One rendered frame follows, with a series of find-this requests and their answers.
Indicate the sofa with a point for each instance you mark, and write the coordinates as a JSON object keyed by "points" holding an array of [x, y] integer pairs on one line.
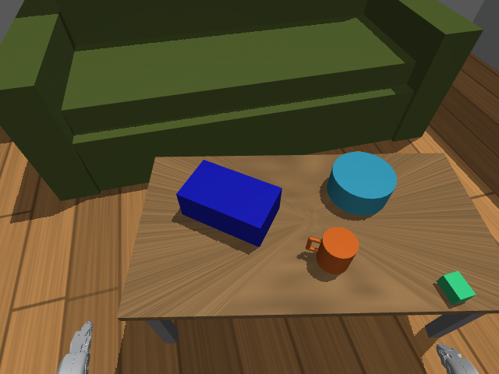
{"points": [[91, 91]]}

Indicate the left robot hand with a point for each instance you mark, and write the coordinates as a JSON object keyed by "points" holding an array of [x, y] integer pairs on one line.
{"points": [[78, 358]]}

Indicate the coffee table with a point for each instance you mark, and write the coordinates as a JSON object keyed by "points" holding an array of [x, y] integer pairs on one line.
{"points": [[181, 268]]}

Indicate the right robot hand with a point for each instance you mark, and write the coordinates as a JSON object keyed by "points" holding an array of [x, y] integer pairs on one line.
{"points": [[452, 360]]}

